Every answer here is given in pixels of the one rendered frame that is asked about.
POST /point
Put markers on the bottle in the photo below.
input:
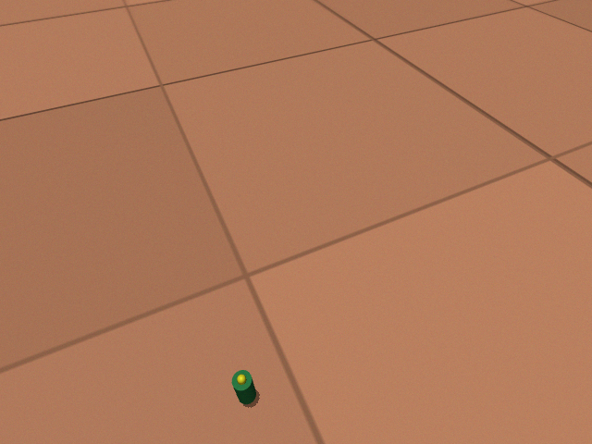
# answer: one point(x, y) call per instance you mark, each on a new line
point(242, 382)

